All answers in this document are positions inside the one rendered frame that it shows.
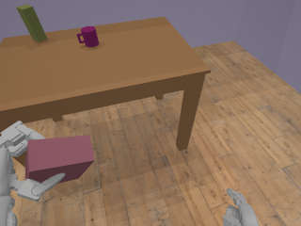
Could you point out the robot left hand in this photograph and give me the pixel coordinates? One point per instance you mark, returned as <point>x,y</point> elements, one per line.
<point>13,142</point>

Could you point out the table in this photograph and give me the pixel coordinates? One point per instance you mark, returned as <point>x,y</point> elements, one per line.
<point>134,60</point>

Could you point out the sponge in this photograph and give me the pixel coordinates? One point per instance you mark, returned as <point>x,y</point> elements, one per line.
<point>47,157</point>

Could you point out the left robot forearm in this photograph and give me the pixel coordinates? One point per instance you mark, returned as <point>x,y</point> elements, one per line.
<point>7,217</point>

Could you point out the robot right hand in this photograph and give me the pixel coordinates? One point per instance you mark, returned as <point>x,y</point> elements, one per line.
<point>243,216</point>

